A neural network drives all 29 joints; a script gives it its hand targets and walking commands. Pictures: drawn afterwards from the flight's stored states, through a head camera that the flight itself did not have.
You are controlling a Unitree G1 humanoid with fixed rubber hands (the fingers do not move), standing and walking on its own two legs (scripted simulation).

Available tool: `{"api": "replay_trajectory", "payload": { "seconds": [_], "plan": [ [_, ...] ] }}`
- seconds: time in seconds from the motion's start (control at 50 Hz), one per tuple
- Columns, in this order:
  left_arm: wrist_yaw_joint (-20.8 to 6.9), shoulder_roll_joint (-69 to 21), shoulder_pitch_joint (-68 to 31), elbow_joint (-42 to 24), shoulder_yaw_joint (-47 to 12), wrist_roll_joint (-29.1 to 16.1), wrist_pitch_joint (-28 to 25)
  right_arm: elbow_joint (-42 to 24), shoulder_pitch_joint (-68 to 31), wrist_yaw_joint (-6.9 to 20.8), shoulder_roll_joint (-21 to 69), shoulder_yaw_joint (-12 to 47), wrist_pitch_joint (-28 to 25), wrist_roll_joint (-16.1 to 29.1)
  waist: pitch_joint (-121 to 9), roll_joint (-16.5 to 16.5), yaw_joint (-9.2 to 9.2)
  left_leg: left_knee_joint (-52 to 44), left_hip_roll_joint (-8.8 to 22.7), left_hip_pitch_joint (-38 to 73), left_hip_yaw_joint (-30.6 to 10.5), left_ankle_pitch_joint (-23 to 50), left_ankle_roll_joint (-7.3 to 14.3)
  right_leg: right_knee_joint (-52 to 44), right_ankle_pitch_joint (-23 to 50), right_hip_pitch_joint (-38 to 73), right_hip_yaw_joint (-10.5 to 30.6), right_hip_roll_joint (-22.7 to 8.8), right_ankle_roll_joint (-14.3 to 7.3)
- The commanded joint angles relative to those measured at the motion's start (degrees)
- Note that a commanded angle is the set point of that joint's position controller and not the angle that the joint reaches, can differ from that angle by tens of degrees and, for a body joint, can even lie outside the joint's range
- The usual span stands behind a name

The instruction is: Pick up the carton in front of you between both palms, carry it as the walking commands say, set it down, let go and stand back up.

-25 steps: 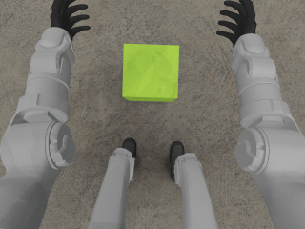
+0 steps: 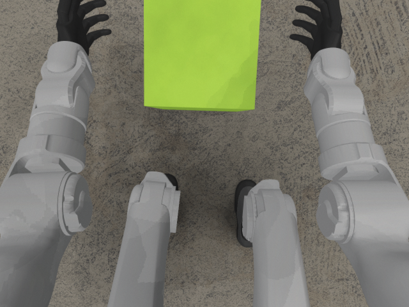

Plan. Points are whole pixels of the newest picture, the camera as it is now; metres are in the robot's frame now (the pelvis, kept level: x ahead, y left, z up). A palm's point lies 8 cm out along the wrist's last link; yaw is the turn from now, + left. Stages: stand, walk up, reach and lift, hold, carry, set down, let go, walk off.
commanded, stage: reach and lift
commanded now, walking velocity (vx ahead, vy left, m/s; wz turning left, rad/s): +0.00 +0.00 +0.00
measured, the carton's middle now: (201, 66) +0.52 +0.04 -0.35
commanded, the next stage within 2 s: none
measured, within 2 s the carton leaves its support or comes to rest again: leaves its support in 1.26 s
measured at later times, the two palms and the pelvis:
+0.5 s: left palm (116, 56) +0.52 +0.22 -0.29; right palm (290, 62) +0.53 -0.15 -0.29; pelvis -0.02 +0.00 -0.11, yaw +0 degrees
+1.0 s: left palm (127, 57) +0.51 +0.19 -0.28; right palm (276, 59) +0.53 -0.11 -0.28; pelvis -0.03 +0.00 -0.10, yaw +0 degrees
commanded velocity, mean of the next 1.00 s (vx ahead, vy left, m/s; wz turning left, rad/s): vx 0.00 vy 0.00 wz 0.00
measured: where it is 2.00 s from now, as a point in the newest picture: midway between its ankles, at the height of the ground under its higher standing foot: (204, 221)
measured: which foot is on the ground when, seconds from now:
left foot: down 0.00-1.00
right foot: down 0.00-1.00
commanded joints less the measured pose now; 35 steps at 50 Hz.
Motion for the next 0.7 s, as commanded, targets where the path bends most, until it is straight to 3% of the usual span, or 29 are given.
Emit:
{"api": "replay_trajectory", "payload": {
  "seconds": [0.0,0.1,0.18,0.3,0.36,0.5,0.6,0.68],
  "plan": [
    [0.66,10.00,-17.69,-6.62,-1.67,-2.66,0.08,-6.48,-18.11,-0.85,-7.38,1.35,0.23,2.35,-71.34,-0.14,1.52,-1.96,0.02,34.74,7.72,24.51,-1.51,-0.61,23.91,40.08,-6.21,0.78,0.53],
    [1.17,10.61,-24.56,-0.25,-3.65,-3.71,1.26,-0.32,-24.67,-0.50,-8.74,1.50,1.34,3.64,-60.60,0.52,1.43,1.77,1.40,29.03,7.38,12.91,-1.02,3.09,11.96,33.09,-6.55,-0.26,0.19],
    [1.26,10.99,-28.26,5.48,-4.15,-3.16,0.55,5.24,-28.05,0.36,-9.67,1.46,0.43,3.75,-53.45,0.73,1.75,4.90,2.29,26.56,6.46,9.53,-0.54,6.37,7.99,28.36,-6.37,-0.82,0.08],
    [1.64,12.14,-33.04,8.01,-5.12,-3.53,-1.56,8.72,-32.22,0.93,-11.87,2.53,-2.03,4.79,-50.40,0.91,1.88,9.83,2.55,26.19,5.42,12.22,-0.49,11.79,10.17,26.00,-5.84,-1.27,0.04],
    [1.90,12.98,-34.46,6.98,-5.77,-5.04,-2.62,7.31,-34.25,0.57,-12.38,3.86,-3.09,5.29,-51.18,-1.41,1.63,11.69,2.26,26.91,4.77,16.47,-0.06,14.26,14.45,26.83,-6.06,-1.16,0.29],
    [3.03,9.29,-27.41,7.12,-7.43,-6.64,-3.89,6.21,-29.23,0.93,-10.92,7.45,-4.57,7.71,-56.41,-1.05,3.22,14.67,1.51,32.70,4.74,27.95,-0.08,17.23,23.06,27.69,-6.08,-0.50,0.42],
    [3.12,8.43,-26.30,6.38,-7.57,-7.01,-3.67,7.74,-26.22,0.37,-10.20,6.26,-4.22,6.43,-52.61,-0.77,1.79,14.25,1.48,29.66,4.89,23.97,-0.27,16.07,19.77,25.64,-5.98,-0.29,0.17],
    [2.96,8.15,-27.69,7.18,-7.55,-6.77,-3.51,8.41,-27.95,0.33,-9.72,5.82,-4.04,5.96,-48.64,-0.27,1.71,13.47,1.59,26.30,5.05,19.11,-0.27,15.01,15.89,24.62,-5.68,-0.27,-0.24]
  ]
}}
